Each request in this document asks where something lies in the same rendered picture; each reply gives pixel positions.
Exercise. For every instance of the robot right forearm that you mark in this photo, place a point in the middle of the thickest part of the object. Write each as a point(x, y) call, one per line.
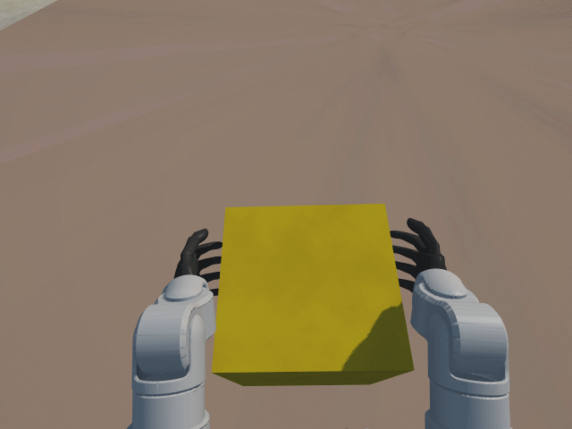
point(468, 354)

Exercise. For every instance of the carton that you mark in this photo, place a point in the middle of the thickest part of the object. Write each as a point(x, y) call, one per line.
point(309, 295)

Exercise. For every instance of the robot right hand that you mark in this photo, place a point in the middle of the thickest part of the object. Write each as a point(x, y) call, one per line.
point(427, 257)

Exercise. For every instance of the robot left hand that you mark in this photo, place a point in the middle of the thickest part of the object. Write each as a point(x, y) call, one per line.
point(189, 263)

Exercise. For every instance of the robot left forearm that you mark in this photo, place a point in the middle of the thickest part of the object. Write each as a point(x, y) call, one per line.
point(169, 357)

